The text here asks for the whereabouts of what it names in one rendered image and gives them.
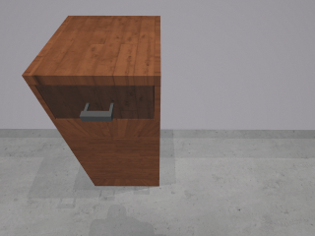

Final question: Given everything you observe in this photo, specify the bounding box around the drawer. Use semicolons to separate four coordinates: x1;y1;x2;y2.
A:
37;85;155;119

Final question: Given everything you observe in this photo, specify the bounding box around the handle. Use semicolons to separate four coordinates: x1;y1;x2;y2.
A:
80;102;114;122

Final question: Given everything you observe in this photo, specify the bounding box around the cabinet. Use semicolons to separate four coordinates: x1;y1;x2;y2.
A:
22;16;161;187

